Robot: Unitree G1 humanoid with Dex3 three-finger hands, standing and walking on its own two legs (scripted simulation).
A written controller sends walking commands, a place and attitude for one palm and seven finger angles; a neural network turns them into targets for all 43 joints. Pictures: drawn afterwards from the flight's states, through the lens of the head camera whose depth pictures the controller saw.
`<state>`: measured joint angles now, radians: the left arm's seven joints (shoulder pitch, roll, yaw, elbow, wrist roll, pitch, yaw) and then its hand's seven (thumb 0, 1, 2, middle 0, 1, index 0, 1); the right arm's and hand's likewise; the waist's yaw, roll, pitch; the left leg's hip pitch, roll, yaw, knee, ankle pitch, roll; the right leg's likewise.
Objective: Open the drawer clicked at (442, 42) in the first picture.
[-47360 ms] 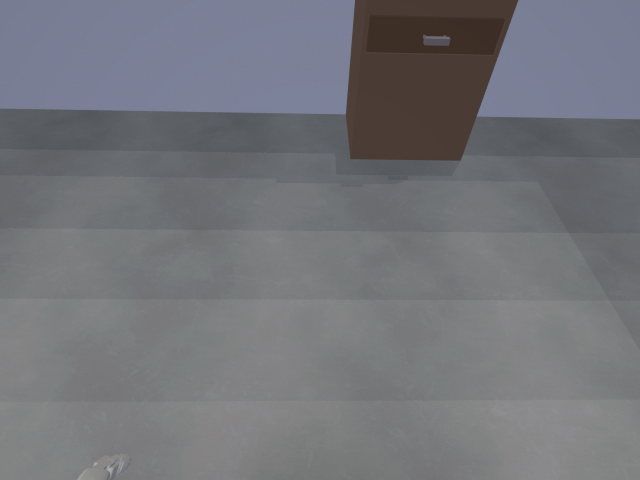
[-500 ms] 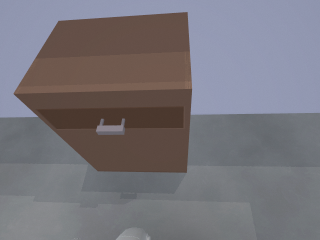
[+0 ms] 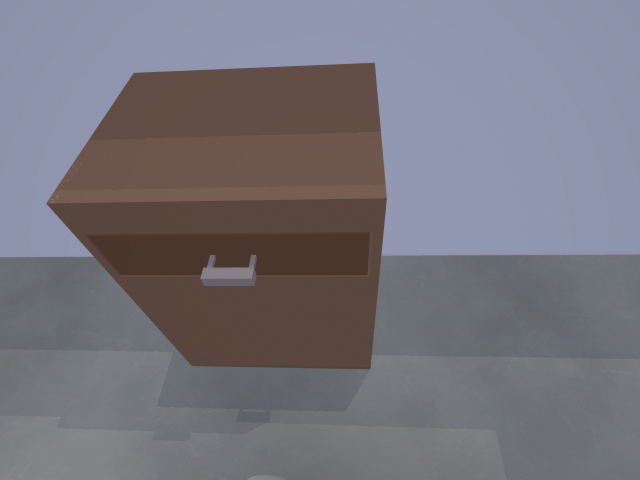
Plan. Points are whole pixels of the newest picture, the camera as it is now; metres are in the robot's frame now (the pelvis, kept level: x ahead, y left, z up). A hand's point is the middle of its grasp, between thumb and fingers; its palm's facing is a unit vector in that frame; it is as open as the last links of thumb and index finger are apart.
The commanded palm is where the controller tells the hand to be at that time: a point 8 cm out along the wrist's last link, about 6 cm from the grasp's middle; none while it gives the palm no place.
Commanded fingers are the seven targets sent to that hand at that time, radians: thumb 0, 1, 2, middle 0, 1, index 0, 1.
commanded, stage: come to a stop and stand still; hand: left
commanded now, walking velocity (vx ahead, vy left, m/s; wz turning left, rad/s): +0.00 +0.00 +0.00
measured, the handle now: (230, 267) +0.49 +0.24 -0.15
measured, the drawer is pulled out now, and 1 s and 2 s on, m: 0.00 0.00 0.00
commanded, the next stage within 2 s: look again from close up in 0.62 s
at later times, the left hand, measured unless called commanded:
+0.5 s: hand out of the picture -0.04 +0.26 -0.18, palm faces +0.03 -0.98 -0.22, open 7.4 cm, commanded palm none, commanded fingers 0.00 0.90 0.90 -0.20 -0.30 -0.20 -0.30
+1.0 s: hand out of the picture -0.09 +0.21 -0.19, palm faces +0.06 -0.99 -0.14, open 7.4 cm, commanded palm none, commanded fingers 0.00 0.90 0.90 -0.20 -0.30 -0.20 -0.30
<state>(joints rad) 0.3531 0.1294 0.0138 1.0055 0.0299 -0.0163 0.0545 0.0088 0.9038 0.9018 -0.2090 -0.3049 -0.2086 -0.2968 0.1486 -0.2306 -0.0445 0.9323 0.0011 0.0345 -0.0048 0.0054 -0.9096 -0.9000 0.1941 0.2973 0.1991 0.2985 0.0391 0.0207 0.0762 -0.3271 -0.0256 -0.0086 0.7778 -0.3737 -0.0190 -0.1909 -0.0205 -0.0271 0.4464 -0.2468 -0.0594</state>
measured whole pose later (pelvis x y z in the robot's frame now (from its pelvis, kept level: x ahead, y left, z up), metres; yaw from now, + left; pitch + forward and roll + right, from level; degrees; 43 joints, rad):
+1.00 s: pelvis -0.06 +0.06 -0.01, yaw +1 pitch -2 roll +0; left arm 0.38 0.12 -0.02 1.09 0.02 0.00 0.03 0.01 0.91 0.90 -0.20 -0.30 -0.20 -0.30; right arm 0.31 -0.15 0.00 1.07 -0.01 0.00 -0.02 0.01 -0.91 -0.90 0.20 0.30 0.20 0.30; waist 0.01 -0.01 -0.01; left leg -0.27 -0.04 0.04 0.45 -0.15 0.05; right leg -0.25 0.00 0.03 0.47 -0.21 0.01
